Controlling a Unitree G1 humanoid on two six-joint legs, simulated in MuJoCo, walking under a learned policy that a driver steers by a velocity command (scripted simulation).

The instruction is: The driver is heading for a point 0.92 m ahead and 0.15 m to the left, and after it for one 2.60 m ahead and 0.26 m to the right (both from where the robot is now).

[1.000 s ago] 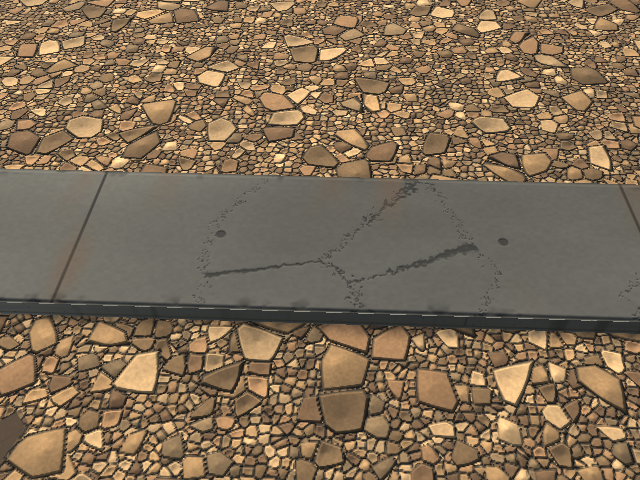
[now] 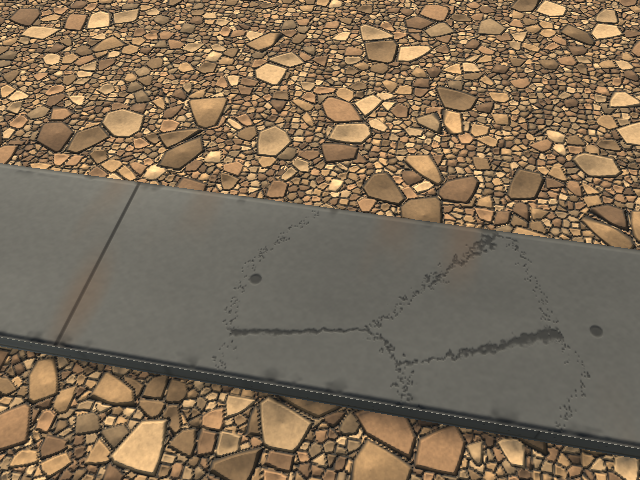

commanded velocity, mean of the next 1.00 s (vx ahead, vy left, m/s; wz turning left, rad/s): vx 0.50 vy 0.00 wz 0.37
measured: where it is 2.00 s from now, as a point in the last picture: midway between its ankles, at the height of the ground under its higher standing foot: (230, 290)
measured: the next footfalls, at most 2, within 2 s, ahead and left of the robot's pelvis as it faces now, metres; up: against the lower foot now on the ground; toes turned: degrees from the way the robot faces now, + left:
right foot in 0.50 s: +0.48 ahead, -0.08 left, +0.00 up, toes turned +18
left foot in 0.96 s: +0.65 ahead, +0.23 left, +0.05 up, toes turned +31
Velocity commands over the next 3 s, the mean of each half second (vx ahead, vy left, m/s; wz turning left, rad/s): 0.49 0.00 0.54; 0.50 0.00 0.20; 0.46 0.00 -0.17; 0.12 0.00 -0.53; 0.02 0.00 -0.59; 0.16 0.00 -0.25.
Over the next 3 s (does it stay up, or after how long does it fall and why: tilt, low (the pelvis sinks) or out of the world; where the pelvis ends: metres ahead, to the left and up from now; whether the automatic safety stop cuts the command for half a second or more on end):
stays up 0.92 0.24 0.08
